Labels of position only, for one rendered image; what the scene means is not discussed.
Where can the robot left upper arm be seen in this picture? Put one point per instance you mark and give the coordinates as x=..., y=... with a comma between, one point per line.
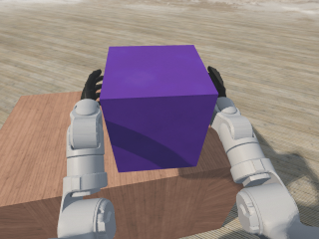
x=88, y=219

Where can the robot left hand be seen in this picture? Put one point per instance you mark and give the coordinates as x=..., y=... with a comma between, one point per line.
x=90, y=88

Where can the carton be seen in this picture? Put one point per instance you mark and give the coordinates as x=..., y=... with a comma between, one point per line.
x=157, y=103

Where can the robot left forearm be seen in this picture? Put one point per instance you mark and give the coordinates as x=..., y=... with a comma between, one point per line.
x=85, y=149

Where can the robot right upper arm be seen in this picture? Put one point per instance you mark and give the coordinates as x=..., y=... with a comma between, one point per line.
x=269, y=212

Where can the robot right hand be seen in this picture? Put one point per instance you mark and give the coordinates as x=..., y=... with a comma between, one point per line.
x=217, y=81

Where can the pedestal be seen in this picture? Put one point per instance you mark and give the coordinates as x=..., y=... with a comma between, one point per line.
x=169, y=203

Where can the robot right forearm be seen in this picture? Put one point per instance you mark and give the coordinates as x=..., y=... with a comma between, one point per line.
x=249, y=166

